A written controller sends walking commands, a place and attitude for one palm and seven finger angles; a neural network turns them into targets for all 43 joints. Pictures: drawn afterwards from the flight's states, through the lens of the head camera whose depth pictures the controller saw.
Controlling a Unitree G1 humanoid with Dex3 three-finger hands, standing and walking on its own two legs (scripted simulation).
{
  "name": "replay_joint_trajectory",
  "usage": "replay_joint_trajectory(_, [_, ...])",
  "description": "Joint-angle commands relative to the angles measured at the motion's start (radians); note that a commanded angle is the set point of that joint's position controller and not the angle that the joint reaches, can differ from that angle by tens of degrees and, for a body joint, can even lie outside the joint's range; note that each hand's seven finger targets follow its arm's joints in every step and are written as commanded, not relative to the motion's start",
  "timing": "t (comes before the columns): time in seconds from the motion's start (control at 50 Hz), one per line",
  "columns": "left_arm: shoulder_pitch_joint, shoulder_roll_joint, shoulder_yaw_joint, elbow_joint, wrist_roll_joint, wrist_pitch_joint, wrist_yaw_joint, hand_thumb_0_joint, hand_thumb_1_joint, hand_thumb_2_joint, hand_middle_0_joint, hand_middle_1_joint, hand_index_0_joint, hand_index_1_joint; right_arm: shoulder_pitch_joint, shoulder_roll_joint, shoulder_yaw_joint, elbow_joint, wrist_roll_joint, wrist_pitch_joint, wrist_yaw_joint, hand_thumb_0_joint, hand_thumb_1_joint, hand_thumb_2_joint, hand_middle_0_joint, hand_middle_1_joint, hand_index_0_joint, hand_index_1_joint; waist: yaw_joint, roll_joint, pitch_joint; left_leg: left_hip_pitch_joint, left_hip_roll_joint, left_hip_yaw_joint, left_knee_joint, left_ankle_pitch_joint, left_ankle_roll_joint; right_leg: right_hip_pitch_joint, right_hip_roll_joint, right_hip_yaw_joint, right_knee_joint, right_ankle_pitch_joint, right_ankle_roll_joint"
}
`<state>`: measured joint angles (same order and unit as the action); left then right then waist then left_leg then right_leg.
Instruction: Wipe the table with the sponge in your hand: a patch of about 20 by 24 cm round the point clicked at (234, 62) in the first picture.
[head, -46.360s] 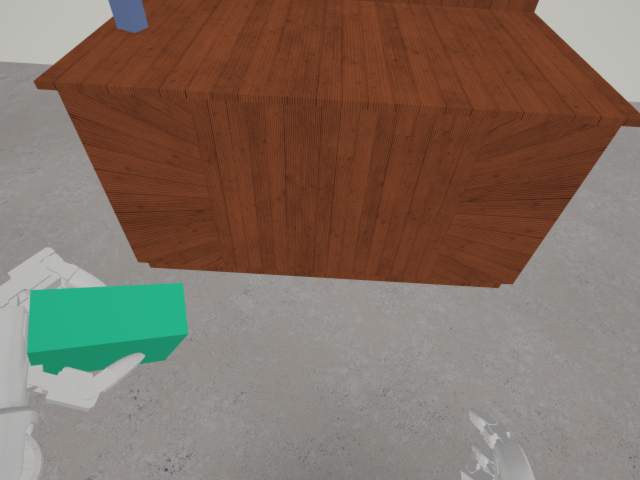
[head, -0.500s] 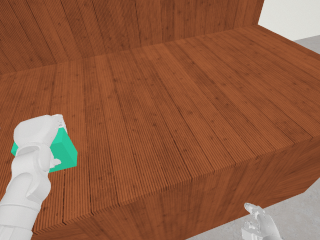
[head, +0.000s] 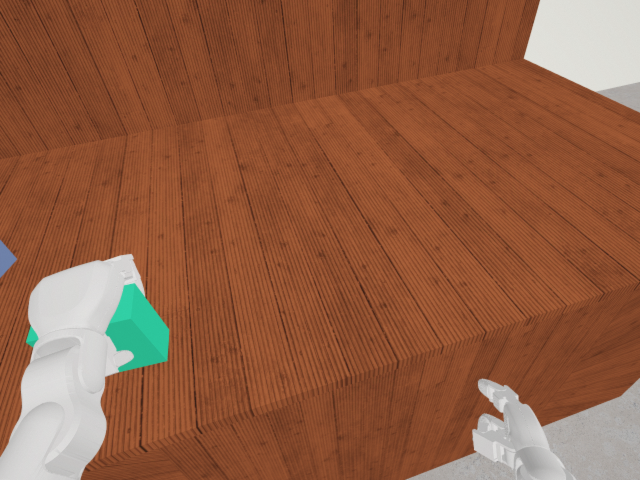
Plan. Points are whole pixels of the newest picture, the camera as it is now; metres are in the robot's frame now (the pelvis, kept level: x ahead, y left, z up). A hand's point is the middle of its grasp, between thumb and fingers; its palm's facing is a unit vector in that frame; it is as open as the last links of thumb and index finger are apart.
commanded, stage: wipe back along the first lane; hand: left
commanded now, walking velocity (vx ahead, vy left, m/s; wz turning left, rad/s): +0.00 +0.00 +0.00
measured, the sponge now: (114, 341) +0.24 +0.30 +0.07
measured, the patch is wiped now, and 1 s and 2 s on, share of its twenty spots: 1.00 1.00 1.00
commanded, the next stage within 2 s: lift the sponge slowly off the table in 0.24 s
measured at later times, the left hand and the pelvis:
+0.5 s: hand (109, 346) +0.21 +0.27 +0.12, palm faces +0.15 -0.13 -0.98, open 9.3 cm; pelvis +0.00 +0.01 +0.00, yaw -1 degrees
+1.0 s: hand (97, 357) +0.19 +0.27 +0.12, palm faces +0.08 -0.11 -0.99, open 9.3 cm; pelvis -0.01 -0.02 +0.00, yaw +0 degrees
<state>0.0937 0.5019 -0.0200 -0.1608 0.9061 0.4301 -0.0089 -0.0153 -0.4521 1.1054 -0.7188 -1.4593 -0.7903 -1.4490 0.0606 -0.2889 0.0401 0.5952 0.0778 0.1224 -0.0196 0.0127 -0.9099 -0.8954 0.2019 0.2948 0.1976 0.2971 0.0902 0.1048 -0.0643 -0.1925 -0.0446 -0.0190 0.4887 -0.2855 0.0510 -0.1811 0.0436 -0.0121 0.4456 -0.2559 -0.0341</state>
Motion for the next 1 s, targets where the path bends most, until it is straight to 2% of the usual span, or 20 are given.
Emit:
replay_joint_trajectory(0.0, [-0.063,0.125,0.032,-0.087,-0.009,0.032,-0.015,0.0,0.1,1.3,-1.2,-1.6,-1.2,-1.6,-0.217,-0.097,-0.022,-0.168,0.001,-0.057,-0.003,0.0,-0.9,-0.9,0.2,0.3,0.2,0.3,0.013,-0.114,-0.078,-0.003,0.028,-0.063,-0.071,0.266,0.002,0.049,-0.006,0.037,-0.045,0.211,-0.038])
replay_joint_trajectory(0.14, [0.023,0.062,-0.018,-0.21,-0.007,0.048,-0.013,0.0,0.1,1.3,-1.2,-1.6,-1.2,-1.6,-0.246,-0.083,-0.019,-0.196,0.001,-0.075,0.013,0.0,-0.9,-0.9,0.2,0.3,0.2,0.3,0.035,-0.07,-0.125,0.014,0.035,-0.074,-0.074,0.291,0.001,0.074,-0.003,0.029,-0.024,0.205,-0.045])
replay_joint_trajectory(0.18, [0.125,0.012,-0.048,-0.211,-0.026,0.046,-0.017,0.0,0.1,1.3,-1.2,-1.6,-1.2,-1.6,-0.248,-0.079,-0.019,-0.191,0.004,-0.077,0.025,0.0,-0.9,-0.9,0.2,0.3,0.2,0.3,0.029,-0.102,-0.089,0.007,0.041,-0.077,-0.076,0.308,-0.003,0.065,0.001,0.02,-0.024,0.23,-0.041])
replay_joint_trajectory(0.22, [0.142,0.053,-0.009,-0.274,-0.033,0.046,-0.012,0.0,0.1,1.3,-1.2,-1.6,-1.2,-1.6,-0.272,-0.079,-0.021,-0.198,0.002,-0.078,0.028,0.0,-0.9,-0.9,0.2,0.3,0.2,0.3,0.04,-0.104,-0.09,0.009,0.048,-0.087,-0.084,0.29,0.0,0.066,0.007,0.046,-0.022,0.215,-0.045])
replay_joint_trajectory(0.28, [0.183,0.024,-0.023,-0.272,-0.036,0.053,0.001,0.0,0.1,1.3,-1.2,-1.6,-1.2,-1.6,-0.25,-0.077,-0.021,-0.191,0.002,-0.074,0.035,0.0,-0.9,-0.9,0.2,0.3,0.2,0.3,0.033,-0.127,-0.054,-0.009,0.047,-0.079,-0.078,0.294,-0.003,0.052,0.004,0.028,-0.024,0.221,-0.041])
replay_joint_trajectory(0.34, [0.072,0.065,-0.004,-0.359,-0.019,0.058,0.018,0.0,0.1,1.3,-1.2,-1.6,-1.2,-1.6,-0.255,-0.078,-0.021,-0.206,-0.001,-0.072,0.03,0.0,-0.9,-0.9,0.2,0.3,0.2,0.3,0.035,-0.095,-0.075,-0.005,0.047,-0.079,-0.082,0.265,0.001,0.052,0.003,0.039,-0.022,0.183,-0.045])
replay_joint_trajectory(0.38, [0.109,0.06,0.004,-0.293,-0.026,0.066,0.025,0.0,0.1,1.3,-1.2,-1.6,-1.2,-1.6,-0.253,-0.08,-0.02,-0.185,0.0,-0.065,0.024,0.0,-0.9,-0.9,0.2,0.3,0.2,0.3,0.03,-0.116,-0.023,-0.012,0.05,-0.08,-0.092,0.247,-0.003,0.033,0.006,0.039,-0.038,0.154,-0.044])
replay_joint_trajectory(0.44, [0.016,0.124,0.046,-0.375,-0.012,0.066,0.037,0.0,0.1,1.3,-1.2,-1.6,-1.2,-1.6,-0.258,-0.077,-0.018,-0.205,-0.002,-0.073,0.014,0.0,-0.9,-0.9,0.2,0.3,0.2,0.3,0.044,-0.08,-0.1,0.012,0.039,-0.079,-0.082,0.26,0.003,0.071,0.001,0.054,-0.027,0.164,-0.05])
replay_joint_trajectory(0.48, [0.064,0.094,0.03,-0.315,-0.026,0.074,0.033,0.0,0.1,1.3,-1.2,-1.6,-1.2,-1.6,-0.258,-0.078,-0.018,-0.186,-0.002,-0.069,0.012,0.0,-0.9,-0.9,0.2,0.3,0.2,0.3,0.036,-0.096,-0.071,0.011,0.038,-0.073,-0.081,0.262,0.0,0.063,0.001,0.055,-0.04,0.175,-0.047])
replay_joint_trajectory(0.52, [0.021,0.165,0.082,-0.362,-0.022,0.073,0.033,0.0,0.1,1.3,-1.2,-1.6,-1.2,-1.6,-0.279,-0.083,-0.015,-0.188,-0.002,-0.072,0.008,0.0,-0.9,-0.9,0.2,0.3,0.2,0.3,0.041,-0.055,-0.091,0.023,0.038,-0.082,-0.089,0.242,0.0,0.074,0.008,0.092,-0.043,0.154,-0.055])
replay_joint_trajectory(0.58, [0.037,0.145,0.067,-0.321,-0.032,0.079,0.026,0.0,0.1,1.3,-1.2,-1.6,-1.2,-1.6,-0.26,-0.08,-0.012,-0.178,-0.005,-0.073,0.004,0.0,-0.9,-0.9,0.2,0.3,0.2,0.3,0.036,-0.071,-0.078,0.018,0.03,-0.071,-0.075,0.261,0.001,0.075,-0.001,0.07,-0.049,0.18,-0.049])
replay_joint_trajectory(0.64, [-0.028,0.206,0.107,-0.378,-0.029,0.074,0.024,0.0,0.1,1.3,-1.2,-1.6,-1.2,-1.6,-0.266,-0.078,-0.007,-0.192,-0.008,-0.08,-0.002,0.0,-0.9,-0.9,0.2,0.3,0.2,0.3,0.045,-0.035,-0.12,0.026,0.023,-0.07,-0.067,0.267,0.005,0.102,-0.007,0.079,-0.042,0.19,-0.051])
replay_joint_trajectory(0.68, [0.02,0.173,0.087,-0.346,-0.038,0.072,0.013,0.0,0.1,1.3,-1.2,-1.6,-1.2,-1.6,-0.266,-0.077,-0.008,-0.181,-0.008,-0.079,-0.002,0.0,-0.9,-0.9,0.2,0.3,0.2,0.3,0.039,-0.049,-0.087,0.028,0.023,-0.07,-0.066,0.274,0.004,0.085,-0.005,0.077,-0.053,0.198,-0.048])
replay_joint_trajectory(0.72, [-0.015,0.251,0.148,-0.372,-0.037,0.063,0.012,0.0,0.1,1.3,-1.2,-1.6,-1.2,-1.6,-0.278,-0.083,-0.008,-0.179,-0.008,-0.086,-0.005,0.0,-0.9,-0.9,0.2,0.3,0.2,0.3,0.042,-0.057,-0.101,0.038,0.023,-0.078,-0.064,0.262,0.003,0.09,0.0,0.114,-0.057,0.192,-0.053])
replay_joint_trajectory(0.78, [-0.022,0.211,0.111,-0.35,-0.037,0.052,0.0,0.0,0.1,1.3,-1.2,-1.6,-1.2,-1.6,-0.268,-0.078,-0.004,-0.176,-0.012,-0.089,-0.009,0.0,-0.9,-0.9,0.2,0.3,0.2,0.3,0.037,-0.063,-0.09,0.04,0.017,-0.068,-0.056,0.277,0.005,0.085,-0.011,0.091,-0.062,0.215,-0.044])
replay_joint_trajectory(0.82, [-0.059,0.271,0.154,-0.402,-0.033,0.04,0.0,0.0,0.1,1.3,-1.2,-1.6,-1.2,-1.6,-0.288,-0.082,-0.003,-0.183,-0.011,-0.097,-0.011,0.0,-0.9,-0.9,0.2,0.3,0.2,0.3,0.043,-0.039,-0.099,0.054,0.017,-0.08,-0.06,0.267,0.005,0.086,-0.005,0.123,-0.066,0.196,-0.052])
replay_joint_trajectory(0.9, [-0.077,0.266,0.147,-0.362,-0.029,0.024,-0.008,0.0,0.1,1.3,-1.2,-1.6,-1.2,-1.6,-0.262,-0.079,-0.004,-0.165,-0.014,-0.096,-0.017,0.0,-0.9,-0.9,0.2,0.3,0.2,0.3,0.036,-0.06,-0.088,0.055,0.013,-0.066,-0.051,0.275,0.006,0.081,-0.016,0.104,-0.075,0.212,-0.041])
replay_joint_trajectory(0.92, [-0.112,0.314,0.186,-0.383,-0.029,0.018,-0.004,0.0,0.1,1.3,-1.2,-1.6,-1.2,-1.6,-0.284,-0.083,-0.004,-0.166,-0.013,-0.108,-0.021,0.0,-0.9,-0.9,0.2,0.3,0.2,0.3,0.036,-0.041,-0.091,0.063,0.014,-0.074,-0.053,0.26,0.006,0.078,-0.008,0.142,-0.081,0.193,-0.052])
replay_joint_trajectory(0.94, [-0.141,0.324,0.188,-0.38,-0.022,0.016,-0.004,0.0,0.1,1.3,-1.2,-1.6,-1.2,-1.6,-0.266,-0.081,-0.001,-0.173,-0.018,-0.111,-0.024,0.0,-0.9,-0.9,0.2,0.3,0.2,0.3,0.048,-0.037,-0.124,0.06,0.007,-0.071,-0.045,0.277,0.009,0.105,-0.019,0.112,-0.069,0.213,-0.05])
replay_joint_trajectory(0.98, [-0.157,0.313,0.174,-0.324,-0.025,0.01,-0.01,0.0,0.1,1.3,-1.2,-1.6,-1.2,-1.6,-0.263,-0.083,-0.001,-0.155,-0.017,-0.109,-0.032,0.0,-0.9,-0.9,0.2,0.3,0.2,0.3,0.034,-0.049,-0.085,0.06,0.008,-0.068,-0.052,0.256,0.006,0.079,-0.019,0.109,-0.091,0.182,-0.043])
